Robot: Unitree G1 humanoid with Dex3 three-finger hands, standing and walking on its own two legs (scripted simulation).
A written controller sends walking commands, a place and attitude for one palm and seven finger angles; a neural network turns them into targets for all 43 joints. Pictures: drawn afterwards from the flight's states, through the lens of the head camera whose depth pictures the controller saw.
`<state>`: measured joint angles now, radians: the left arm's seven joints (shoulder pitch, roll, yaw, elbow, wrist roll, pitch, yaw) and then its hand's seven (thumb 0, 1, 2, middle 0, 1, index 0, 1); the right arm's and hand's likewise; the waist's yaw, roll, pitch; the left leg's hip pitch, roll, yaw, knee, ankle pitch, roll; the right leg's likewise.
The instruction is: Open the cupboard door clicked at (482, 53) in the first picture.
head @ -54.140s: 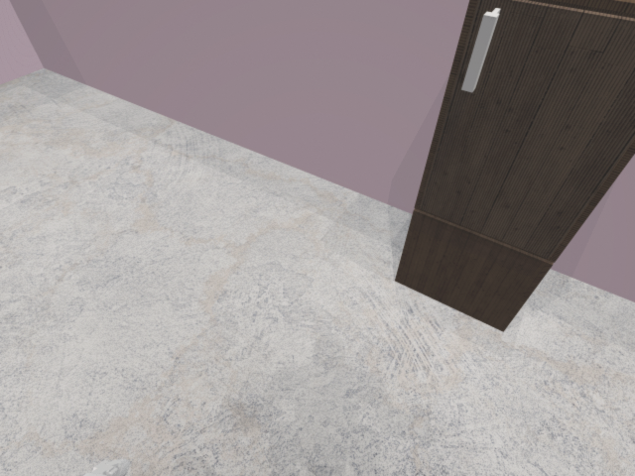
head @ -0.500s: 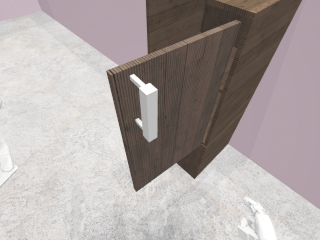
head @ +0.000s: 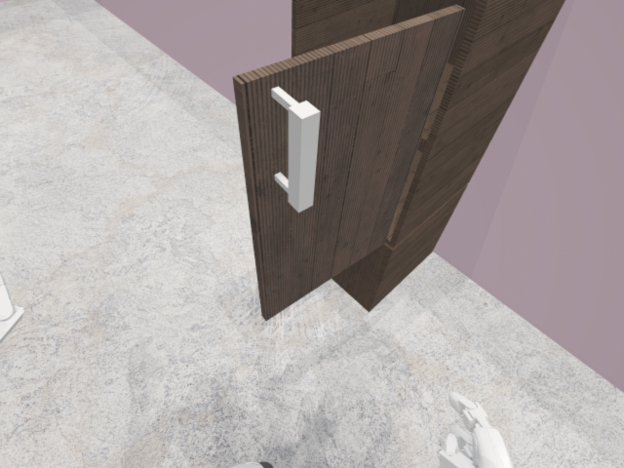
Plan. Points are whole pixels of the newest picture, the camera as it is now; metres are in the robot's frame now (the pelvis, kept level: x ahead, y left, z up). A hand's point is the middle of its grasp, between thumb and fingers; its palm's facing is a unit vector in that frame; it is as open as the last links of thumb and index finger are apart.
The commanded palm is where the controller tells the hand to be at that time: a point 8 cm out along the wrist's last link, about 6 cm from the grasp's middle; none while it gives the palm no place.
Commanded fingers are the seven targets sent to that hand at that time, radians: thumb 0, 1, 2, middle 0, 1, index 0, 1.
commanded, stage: stop stepping back and stand still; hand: left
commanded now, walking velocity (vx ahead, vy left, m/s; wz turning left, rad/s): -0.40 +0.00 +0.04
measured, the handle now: (291, 152) +0.46 +0.07 +0.16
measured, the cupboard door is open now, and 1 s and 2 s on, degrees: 84 84 84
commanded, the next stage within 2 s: let the arm hang, fingers relaxed in 0.92 s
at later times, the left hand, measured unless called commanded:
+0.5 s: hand out of the picture +0.08 +0.24 +0.15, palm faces +0.42 -0.78 -0.46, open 7.4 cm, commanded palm +0.02 +0.27 +0.18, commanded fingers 0.00 0.90 0.90 -0.20 -0.30 -0.20 -0.30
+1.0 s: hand out of the picture +0.06 +0.24 +0.17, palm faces +0.42 -0.75 -0.51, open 7.4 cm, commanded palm none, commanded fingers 0.00 0.90 0.90 -0.20 -0.30 -0.20 -0.30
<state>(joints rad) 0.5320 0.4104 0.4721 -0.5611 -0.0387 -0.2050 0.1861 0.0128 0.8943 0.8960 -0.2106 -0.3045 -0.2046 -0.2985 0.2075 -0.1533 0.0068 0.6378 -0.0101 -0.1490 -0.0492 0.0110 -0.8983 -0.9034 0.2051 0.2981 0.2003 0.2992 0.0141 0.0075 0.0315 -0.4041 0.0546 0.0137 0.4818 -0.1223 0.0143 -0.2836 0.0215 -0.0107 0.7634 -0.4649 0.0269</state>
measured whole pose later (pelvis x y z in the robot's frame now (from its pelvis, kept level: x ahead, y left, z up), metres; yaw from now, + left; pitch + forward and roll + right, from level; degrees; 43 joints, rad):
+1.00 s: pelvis -0.15 -0.02 -0.01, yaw +0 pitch -2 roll +0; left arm 0.55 0.45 0.45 -0.50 -0.02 -0.21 0.16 0.01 0.89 0.90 -0.21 -0.30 -0.21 -0.30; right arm 0.26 -0.16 0.04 0.64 -0.01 -0.15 -0.06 0.01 -0.90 -0.90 0.20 0.30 0.20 0.30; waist -0.02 -0.02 0.03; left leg -0.25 0.04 0.05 0.60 -0.31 -0.01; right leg -0.28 0.02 -0.08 0.58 -0.29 -0.02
